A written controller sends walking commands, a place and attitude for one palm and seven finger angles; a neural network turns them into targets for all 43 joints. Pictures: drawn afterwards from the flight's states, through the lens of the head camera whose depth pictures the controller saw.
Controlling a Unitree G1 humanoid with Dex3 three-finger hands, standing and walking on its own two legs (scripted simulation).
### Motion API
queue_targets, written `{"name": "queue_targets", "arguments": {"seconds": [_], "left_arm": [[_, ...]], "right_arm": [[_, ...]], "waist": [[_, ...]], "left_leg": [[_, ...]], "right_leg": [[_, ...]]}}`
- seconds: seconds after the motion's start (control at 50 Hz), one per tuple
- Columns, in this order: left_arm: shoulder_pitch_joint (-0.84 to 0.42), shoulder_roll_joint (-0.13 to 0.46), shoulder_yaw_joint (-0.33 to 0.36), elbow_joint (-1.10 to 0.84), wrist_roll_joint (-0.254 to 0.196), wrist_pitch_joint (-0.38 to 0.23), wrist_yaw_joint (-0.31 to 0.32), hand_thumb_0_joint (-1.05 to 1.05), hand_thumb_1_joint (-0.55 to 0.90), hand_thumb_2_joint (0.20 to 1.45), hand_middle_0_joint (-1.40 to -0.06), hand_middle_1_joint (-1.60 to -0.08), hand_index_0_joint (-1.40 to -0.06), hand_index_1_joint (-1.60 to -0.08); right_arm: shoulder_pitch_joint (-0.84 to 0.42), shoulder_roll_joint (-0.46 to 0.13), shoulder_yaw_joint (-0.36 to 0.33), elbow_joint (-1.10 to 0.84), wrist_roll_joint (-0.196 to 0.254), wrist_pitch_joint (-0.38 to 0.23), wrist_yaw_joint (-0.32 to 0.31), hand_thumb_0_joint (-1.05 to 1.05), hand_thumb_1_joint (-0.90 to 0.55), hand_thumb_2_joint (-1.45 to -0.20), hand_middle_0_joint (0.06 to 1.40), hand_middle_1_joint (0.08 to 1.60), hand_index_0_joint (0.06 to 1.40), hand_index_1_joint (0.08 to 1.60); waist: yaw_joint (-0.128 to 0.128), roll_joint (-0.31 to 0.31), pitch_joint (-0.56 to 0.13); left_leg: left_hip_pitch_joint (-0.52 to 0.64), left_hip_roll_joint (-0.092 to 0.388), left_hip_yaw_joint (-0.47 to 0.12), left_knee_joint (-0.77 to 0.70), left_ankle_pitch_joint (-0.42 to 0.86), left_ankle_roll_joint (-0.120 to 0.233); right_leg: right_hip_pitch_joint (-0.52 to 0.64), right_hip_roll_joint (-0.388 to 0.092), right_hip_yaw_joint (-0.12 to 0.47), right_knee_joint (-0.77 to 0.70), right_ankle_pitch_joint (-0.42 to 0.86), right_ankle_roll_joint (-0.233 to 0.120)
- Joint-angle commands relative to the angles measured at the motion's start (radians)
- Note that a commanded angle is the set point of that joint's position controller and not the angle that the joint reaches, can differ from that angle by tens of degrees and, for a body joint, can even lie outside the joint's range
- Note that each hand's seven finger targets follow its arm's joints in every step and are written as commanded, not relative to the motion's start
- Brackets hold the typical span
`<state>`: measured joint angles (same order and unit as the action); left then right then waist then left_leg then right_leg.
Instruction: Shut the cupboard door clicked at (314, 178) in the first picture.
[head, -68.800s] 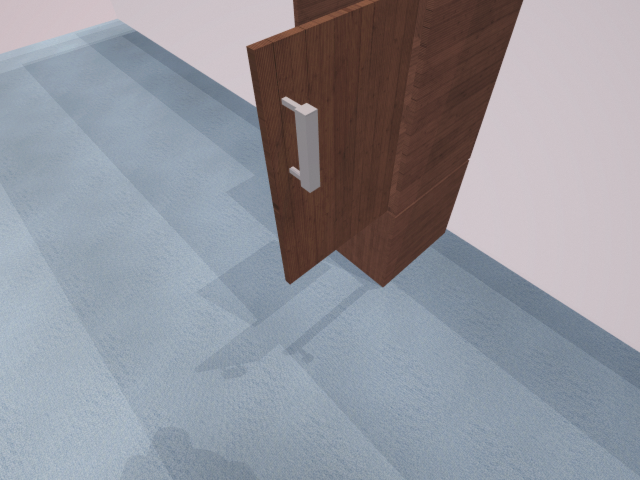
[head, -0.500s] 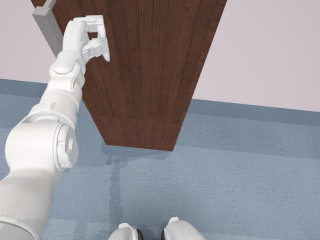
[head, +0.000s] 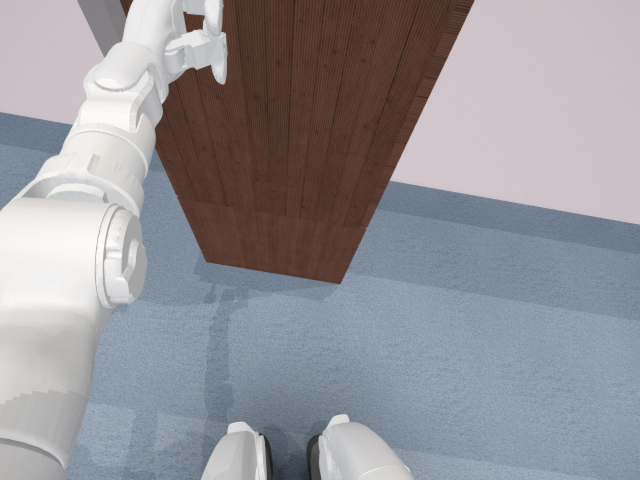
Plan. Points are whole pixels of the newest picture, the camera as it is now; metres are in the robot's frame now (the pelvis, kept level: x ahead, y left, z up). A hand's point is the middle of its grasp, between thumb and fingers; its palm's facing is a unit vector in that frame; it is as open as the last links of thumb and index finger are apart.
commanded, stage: pull the fist back off the door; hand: left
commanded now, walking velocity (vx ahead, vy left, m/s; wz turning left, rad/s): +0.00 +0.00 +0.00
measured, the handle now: (123, 24) +0.61 +0.13 +0.14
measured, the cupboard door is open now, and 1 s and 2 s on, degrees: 0 0 0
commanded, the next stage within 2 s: draw the hand back to the body in 0.94 s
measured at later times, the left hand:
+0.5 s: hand (247, 42) +0.57 +0.00 +0.15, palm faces +0.10 -0.99 -0.07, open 3.3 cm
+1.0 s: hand (250, 83) +0.52 +0.00 +0.13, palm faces +0.08 -1.00 -0.03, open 3.1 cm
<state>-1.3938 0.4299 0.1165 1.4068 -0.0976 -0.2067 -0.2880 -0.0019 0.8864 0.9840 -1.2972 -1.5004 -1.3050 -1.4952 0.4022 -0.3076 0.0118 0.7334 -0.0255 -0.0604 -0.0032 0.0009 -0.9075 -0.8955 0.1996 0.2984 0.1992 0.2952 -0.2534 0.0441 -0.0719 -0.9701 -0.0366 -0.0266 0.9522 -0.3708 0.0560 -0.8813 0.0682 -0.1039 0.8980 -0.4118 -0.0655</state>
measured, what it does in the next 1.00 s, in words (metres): stands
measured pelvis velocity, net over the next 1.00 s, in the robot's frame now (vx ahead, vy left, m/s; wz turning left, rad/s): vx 0.04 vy -0.01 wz -0.04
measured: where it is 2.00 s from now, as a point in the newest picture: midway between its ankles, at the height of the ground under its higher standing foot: outside the picture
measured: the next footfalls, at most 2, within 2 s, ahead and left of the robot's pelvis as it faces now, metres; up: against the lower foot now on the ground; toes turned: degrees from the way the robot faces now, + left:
none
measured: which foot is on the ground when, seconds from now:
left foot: down 0.00-1.00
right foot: down 0.00-1.00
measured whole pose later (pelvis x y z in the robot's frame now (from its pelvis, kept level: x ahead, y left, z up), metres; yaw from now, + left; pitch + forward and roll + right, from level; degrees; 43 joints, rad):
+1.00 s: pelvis +0.04 -0.01 +0.02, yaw -3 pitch +16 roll -1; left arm -0.89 0.06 0.15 1.03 0.00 -0.32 0.34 0.01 0.90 0.90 -1.30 -1.50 -1.30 -1.50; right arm 0.42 -0.25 -0.04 0.67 -0.06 -0.01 0.12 0.00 -0.91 -0.90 0.20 0.30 0.20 0.29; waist -0.14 0.06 -0.13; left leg -0.70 -0.02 0.04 0.81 -0.39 0.05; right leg -0.65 0.08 -0.02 0.79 -0.42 -0.07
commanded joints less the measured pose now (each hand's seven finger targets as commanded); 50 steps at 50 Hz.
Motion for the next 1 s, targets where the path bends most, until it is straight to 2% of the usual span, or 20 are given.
{"name": "queue_targets", "arguments": {"seconds": [0.0,0.04,0.06,0.08,0.1,0.12,0.18,0.22,0.26,0.32,0.38,0.46,0.56,0.66,0.7,0.78,0.82,0.84,0.96,0.98], "left_arm": [[-0.700,-0.016,-0.024,-0.266,-0.024,-0.060,-0.009,0.000,0.900,0.900,-1.300,-1.500,-1.300,-1.500],[-0.673,0.006,-0.007,-0.226,-0.024,-0.044,-0.004,0.000,0.900,0.900,-1.300,-1.500,-1.300,-1.500],[-0.706,0.031,0.186,-0.199,-0.077,-0.024,0.214,0.000,0.900,0.900,-1.300,-1.500,-1.300,-1.500],[-0.643,0.006,0.175,-0.180,-0.042,-0.017,0.334,0.000,0.900,0.900,-1.300,-1.500,-1.300,-1.500],[-0.629,-0.069,0.138,-0.195,-0.025,-0.015,0.401,0.000,0.900,0.900,-1.300,-1.500,-1.300,-1.500],[-0.647,-0.090,0.149,-0.209,-0.007,-0.022,0.462,0.000,0.900,0.900,-1.300,-1.500,-1.300,-1.500],[-0.686,-0.055,0.207,-0.216,0.074,-0.070,0.656,0.000,0.900,0.900,-1.300,-1.500,-1.300,-1.500],[-0.719,-0.079,0.154,-0.223,0.176,-0.122,0.736,0.000,0.900,0.900,-1.300,-1.500,-1.300,-1.500],[-0.728,-0.077,0.108,-0.207,0.263,-0.157,0.754,0.000,0.900,0.900,-1.300,-1.500,-1.300,-1.500],[-0.713,-0.008,0.107,-0.172,0.301,-0.178,0.727,0.000,0.900,0.900,-1.300,-1.500,-1.300,-1.500],[-0.681,0.019,0.119,-0.141,0.260,-0.153,0.674,0.000,0.900,0.900,-1.300,-1.500,-1.300,-1.500],[-0.606,-0.052,0.102,-0.132,0.194,-0.122,0.634,0.000,0.900,0.900,-1.300,-1.500,-1.300,-1.500],[-0.483,-0.119,0.101,-0.154,0.126,-0.146,0.614,0.000,0.900,0.900,-1.300,-1.500,-1.300,-1.500],[-0.368,-0.141,0.103,-0.261,0.124,-0.210,0.628,0.000,0.900,0.900,-1.300,-1.500,-1.300,-1.500],[-0.297,-0.143,0.111,-0.335,0.133,-0.234,0.638,0.000,0.900,0.900,-1.300,-1.500,-1.300,-1.500],[-0.149,-0.132,0.128,-0.458,0.148,-0.241,0.651,0.000,0.900,0.900,-1.300,-1.500,-1.300,-1.500],[-0.080,-0.195,0.085,-0.566,0.143,-0.235,0.647,0.000,0.900,0.900,-1.300,-1.500,-1.300,-1.500],[-0.051,-0.246,0.040,-0.612,0.136,-0.227,0.638,0.000,0.900,0.900,-1.300,-1.500,-1.300,-1.500],[-0.081,-0.277,0.001,-0.627,0.091,-0.165,0.617,0.000,0.900,0.900,-1.300,-1.500,-1.300,-1.500],[-0.089,-0.263,0.006,-0.623,0.089,-0.160,0.613,0.000,0.900,0.900,-1.300,-1.500,-1.300,-1.500]], "right_arm": [[0.220,-0.178,-0.057,0.007,0.007,-0.032,-0.023,0.000,-0.900,-0.900,0.200,0.300,0.200,0.300],[0.218,-0.182,-0.052,0.010,0.007,-0.037,-0.025,0.000,-0.900,-0.900,0.200,0.300,0.200,0.300],[0.235,-0.144,-0.036,-0.007,-0.001,-0.051,-0.007,0.000,-0.900,-0.900,0.200,0.300,0.200,0.300],[0.248,-0.148,-0.037,-0.008,-0.013,-0.054,0.009,0.000,-0.900,-0.900,0.200,0.300,0.200,0.300],[0.242,-0.140,-0.039,-0.016,-0.022,-0.056,0.026,0.000,-0.900,-0.900,0.200,0.300,0.200,0.300],[0.253,-0.139,-0.048,-0.010,-0.038,-0.057,0.041,0.000,-0.900,-0.900,0.200,0.300,0.200,0.300],[0.266,-0.136,-0.052,-0.012,-0.068,-0.055,0.081,0.000,-0.900,-0.900,0.200,0.300,0.200,0.300],[0.267,-0.128,-0.057,-0.006,-0.089,-0.059,0.113,0.000,-0.900,-0.900,0.200,0.300,0.200,0.300],[0.277,-0.135,-0.067,0.001,-0.099,-0.062,0.136,0.000,-0.900,-0.900,0.200,0.300,0.200,0.300],[0.290,-0.146,-0.075,-0.011,-0.095,-0.053,0.144,0.000,-0.900,-0.900,0.200,0.300,0.200,0.300],[0.294,-0.153,-0.072,-0.026,-0.078,-0.040,0.136,0.000,-0.900,-0.900,0.200,0.300,0.200,0.300],[0.282,-0.144,-0.071,-0.042,-0.060,-0.037,0.125,0.000,-0.900,-0.900,0.200,0.300,0.200,0.300],[0.282,-0.138,-0.074,-0.043,-0.056,-0.047,0.124,0.000,-0.900,-0.900,0.200,0.300,0.200,0.300],[0.276,-0.128,-0.084,-0.053,-0.059,-0.046,0.132,0.000,-0.900,-0.900,0.200,0.300,0.200,0.300],[0.270,-0.122,-0.088,-0.066,-0.061,-0.037,0.136,0.000,-0.900,-0.900,0.200,0.300,0.200,0.300],[0.250,-0.113,-0.098,-0.098,-0.056,-0.005,0.135,0.000,-0.900,-0.900,0.200,0.300,0.200,0.300],[0.224,-0.101,-0.101,-0.128,-0.050,0.007,0.135,0.000,-0.900,-0.900,0.200,0.300,0.200,0.300],[0.207,-0.093,-0.103,-0.137,-0.046,0.012,0.134,0.000,-0.900,-0.900,0.200,0.300,0.200,0.300],[0.160,-0.085,-0.100,-0.116,-0.026,0.034,0.101,0.000,-0.900,-0.900,0.200,0.300,0.200,0.300],[0.158,-0.085,-0.097,-0.111,-0.023,0.036,0.095,0.000,-0.900,-0.900,0.200,0.300,0.200,0.300]], "waist": [[-0.139,0.119,-0.530],[-0.142,0.102,-0.494],[-0.101,0.122,-0.494],[-0.104,0.105,-0.499],[-0.110,0.124,-0.496],[-0.117,0.094,-0.502],[-0.111,0.063,-0.507],[-0.122,0.116,-0.517],[-0.138,0.119,-0.503],[-0.133,0.108,-0.520],[-0.119,0.095,-0.517],[-0.103,0.039,-0.497],[-0.065,0.000,-0.462],[-0.011,0.027,-0.496],[0.026,0.066,-0.545],[0.078,0.034,-0.579],[0.092,0.017,-0.592],[0.086,0.004,-0.585],[0.048,-0.136,-0.437],[0.058,-0.104,-0.429]], "left_leg": [[0.587,0.046,-0.106,-0.040,0.256,0.008],[0.546,0.048,-0.101,-0.040,0.202,0.007],[0.441,0.060,-0.106,-0.049,0.135,-0.009],[0.437,0.064,-0.117,-0.069,0.102,-0.015],[0.460,0.072,-0.135,-0.078,0.099,-0.022],[0.459,0.071,-0.138,-0.069,0.102,-0.023],[0.390,0.059,-0.118,-0.051,0.093,-0.022],[0.394,0.062,-0.114,-0.039,0.081,-0.027],[0.405,0.065,-0.116,-0.033,0.068,-0.028],[0.382,0.050,-0.099,-0.046,0.055,-0.023],[0.371,0.043,-0.088,-0.082,0.020,-0.017],[0.372,0.041,-0.078,-0.113,-0.003,-0.015],[0.393,0.042,-0.072,-0.142,0.018,-0.020],[0.457,0.040,-0.050,-0.143,0.150,-0.027],[0.512,0.038,-0.038,-0.138,0.251,-0.034],[0.539,0.030,-0.005,-0.143,0.364,-0.033],[0.583,0.029,0.005,-0.146,0.439,-0.032],[0.604,0.030,0.008,-0.146,0.463,-0.031],[0.566,0.019,0.026,-0.172,0.392,-0.010],[0.576,0.017,0.030,-0.176,0.396,-0.012]], "right_leg": [[-0.067,-0.005,0.083,-0.124,0.205,0.048],[-0.074,-0.007,0.084,-0.132,0.166,0.047],[-0.039,-0.019,0.103,-0.144,0.135,0.049],[-0.041,-0.016,0.093,-0.132,0.112,0.055],[-0.070,-0.020,0.092,-0.120,0.109,0.057],[-0.074,-0.022,0.087,-0.116,0.116,0.061],[-0.055,-0.023,0.088,-0.108,0.100,0.064],[-0.103,-0.023,0.088,-0.087,0.081,0.064],[-0.142,-0.020,0.081,-0.078,0.067,0.059],[-0.083,-0.019,0.094,-0.093,0.064,0.054],[-0.012,-0.017,0.103,-0.124,0.057,0.052],[0.034,-0.011,0.102,-0.159,0.049,0.055],[0.073,-0.008,0.093,-0.181,0.067,0.050],[0.127,-0.005,0.086,-0.169,0.166,0.042],[0.162,-0.002,0.081,-0.152,0.250,0.036],[0.290,0.000,0.089,-0.148,0.401,0.037],[0.333,0.003,0.088,-0.154,0.491,0.040],[0.347,0.005,0.087,-0.161,0.524,0.042],[0.393,-0.009,0.115,-0.213,0.600,0.079],[0.398,-0.012,0.120,-0.212,0.606,0.078]]}}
